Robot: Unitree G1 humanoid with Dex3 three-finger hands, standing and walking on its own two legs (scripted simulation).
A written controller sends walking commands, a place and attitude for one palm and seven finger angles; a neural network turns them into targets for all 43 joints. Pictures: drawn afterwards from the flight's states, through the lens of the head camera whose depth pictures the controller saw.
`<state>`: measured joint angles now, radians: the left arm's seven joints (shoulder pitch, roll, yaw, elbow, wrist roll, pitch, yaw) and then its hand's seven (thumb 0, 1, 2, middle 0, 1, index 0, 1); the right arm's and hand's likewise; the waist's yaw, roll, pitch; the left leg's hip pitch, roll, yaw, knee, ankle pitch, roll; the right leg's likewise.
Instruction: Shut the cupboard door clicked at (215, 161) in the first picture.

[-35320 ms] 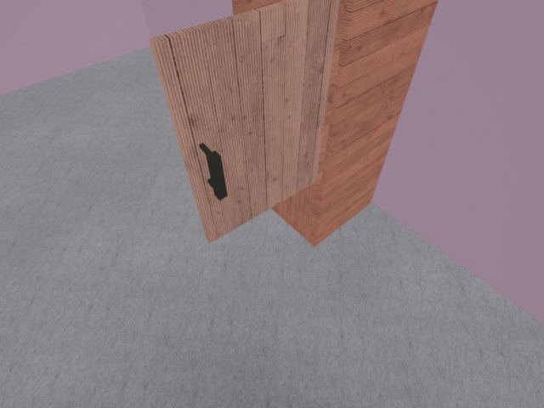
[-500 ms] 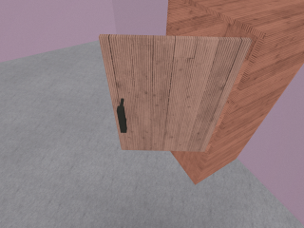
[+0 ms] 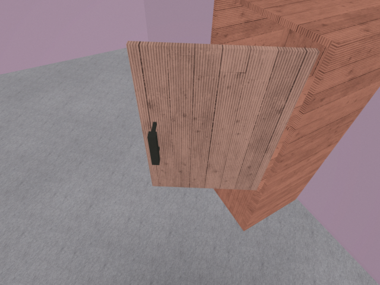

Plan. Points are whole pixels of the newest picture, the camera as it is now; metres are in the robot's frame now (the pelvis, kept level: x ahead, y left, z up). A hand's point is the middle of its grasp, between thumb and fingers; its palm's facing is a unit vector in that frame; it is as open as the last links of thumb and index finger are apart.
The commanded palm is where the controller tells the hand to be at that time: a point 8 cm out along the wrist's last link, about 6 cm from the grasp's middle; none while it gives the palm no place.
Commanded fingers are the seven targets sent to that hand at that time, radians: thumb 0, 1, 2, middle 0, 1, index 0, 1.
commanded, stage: look again from close up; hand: left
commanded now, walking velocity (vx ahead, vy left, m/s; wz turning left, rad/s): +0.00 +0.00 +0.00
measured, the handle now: (155, 143) +0.51 +0.14 -0.05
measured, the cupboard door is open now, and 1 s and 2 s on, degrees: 59 59 59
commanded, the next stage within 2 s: shuffle to correct the standing spot in 0.12 s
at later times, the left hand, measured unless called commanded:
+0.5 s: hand out of the picture -0.01 +0.16 -0.18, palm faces +0.04 -0.98 -0.17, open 7.4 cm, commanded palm none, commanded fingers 0.00 0.90 0.90 -0.20 -0.30 -0.20 -0.30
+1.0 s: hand (145, 277) +0.18 +0.12 -0.19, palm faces +0.00 -0.97 -0.24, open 7.3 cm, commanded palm none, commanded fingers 0.00 0.90 0.90 -0.20 -0.30 -0.20 -0.30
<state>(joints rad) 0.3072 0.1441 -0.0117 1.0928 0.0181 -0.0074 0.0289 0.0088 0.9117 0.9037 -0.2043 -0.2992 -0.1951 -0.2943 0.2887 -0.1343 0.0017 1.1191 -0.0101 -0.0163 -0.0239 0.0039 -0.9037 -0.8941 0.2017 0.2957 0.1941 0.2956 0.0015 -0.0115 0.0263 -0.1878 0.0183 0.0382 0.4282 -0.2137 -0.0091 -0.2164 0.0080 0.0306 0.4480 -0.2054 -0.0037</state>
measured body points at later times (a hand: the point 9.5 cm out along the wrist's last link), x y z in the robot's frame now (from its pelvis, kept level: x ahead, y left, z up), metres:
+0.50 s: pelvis +0.02 -0.01 -0.01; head +0.03 -0.01 +0.44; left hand -0.01 +0.21 -0.17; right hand +0.00 -0.22 -0.17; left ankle +0.01 +0.12 -0.74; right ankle +0.02 -0.12 -0.74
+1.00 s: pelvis +0.13 -0.08 -0.02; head +0.18 -0.08 +0.42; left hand +0.18 +0.18 -0.17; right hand +0.07 -0.30 -0.18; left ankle +0.03 +0.09 -0.73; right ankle +0.18 -0.21 -0.75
